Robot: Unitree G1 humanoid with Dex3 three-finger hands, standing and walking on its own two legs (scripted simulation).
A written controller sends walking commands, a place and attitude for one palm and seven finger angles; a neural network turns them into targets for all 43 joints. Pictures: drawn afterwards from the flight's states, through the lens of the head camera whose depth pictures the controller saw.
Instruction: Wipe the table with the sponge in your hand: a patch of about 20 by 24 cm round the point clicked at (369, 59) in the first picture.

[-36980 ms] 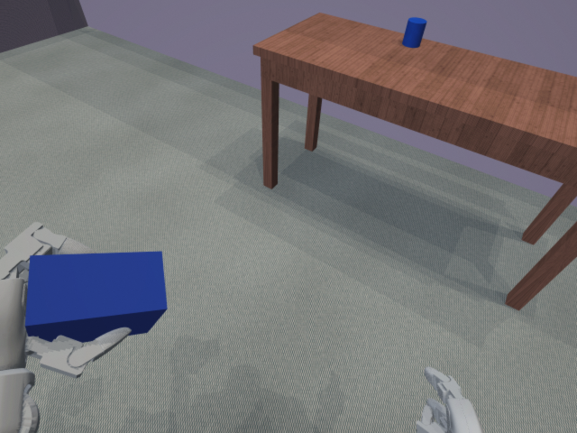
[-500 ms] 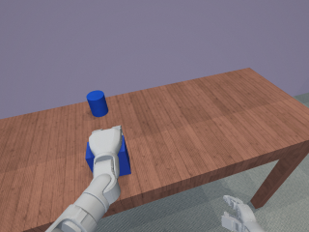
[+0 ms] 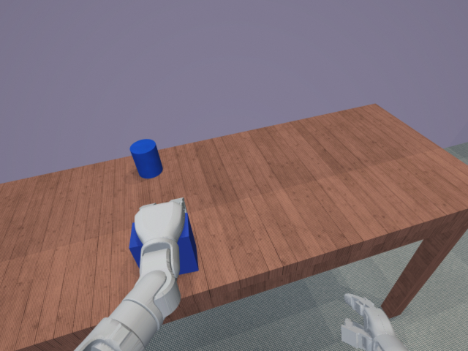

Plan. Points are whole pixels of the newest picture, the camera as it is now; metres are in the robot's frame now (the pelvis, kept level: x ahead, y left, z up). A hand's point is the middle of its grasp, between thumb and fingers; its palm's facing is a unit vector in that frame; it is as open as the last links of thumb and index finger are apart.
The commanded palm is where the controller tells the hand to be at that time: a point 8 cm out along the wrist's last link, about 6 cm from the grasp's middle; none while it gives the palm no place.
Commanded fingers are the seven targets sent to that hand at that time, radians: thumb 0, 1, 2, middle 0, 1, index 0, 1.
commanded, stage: wipe back along the third lane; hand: left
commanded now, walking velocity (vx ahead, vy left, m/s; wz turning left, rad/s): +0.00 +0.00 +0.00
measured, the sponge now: (168, 253) +0.31 +0.18 -0.01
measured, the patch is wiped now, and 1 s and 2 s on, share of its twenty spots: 1.00 1.00 1.00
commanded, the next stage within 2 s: slide back across to the middle lane in 0.08 s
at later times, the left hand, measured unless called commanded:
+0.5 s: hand (160, 239) +0.30 +0.19 +0.04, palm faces +0.02 -0.13 -0.99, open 10.5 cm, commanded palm +0.26 +0.19 +0.09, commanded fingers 0.00 0.10 1.30 -1.20 -1.60 -1.20 -1.60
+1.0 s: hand (130, 250) +0.28 +0.24 +0.04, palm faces -0.03 -0.11 -0.99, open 10.5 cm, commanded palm +0.25 +0.24 +0.09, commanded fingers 0.00 0.10 1.30 -1.20 -1.60 -1.20 -1.60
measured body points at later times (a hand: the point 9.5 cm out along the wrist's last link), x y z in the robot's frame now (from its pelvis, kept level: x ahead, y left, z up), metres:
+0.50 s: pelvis +0.01 +0.00 +0.00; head -0.03 -0.03 +0.45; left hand +0.30 +0.19 +0.09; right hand +0.23 -0.22 -0.08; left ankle +0.02 +0.15 -0.73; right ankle -0.01 -0.09 -0.73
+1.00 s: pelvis +0.01 +0.01 +0.00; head -0.02 -0.03 +0.45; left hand +0.28 +0.24 +0.09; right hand +0.24 -0.21 -0.08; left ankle +0.02 +0.15 -0.73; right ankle -0.01 -0.09 -0.73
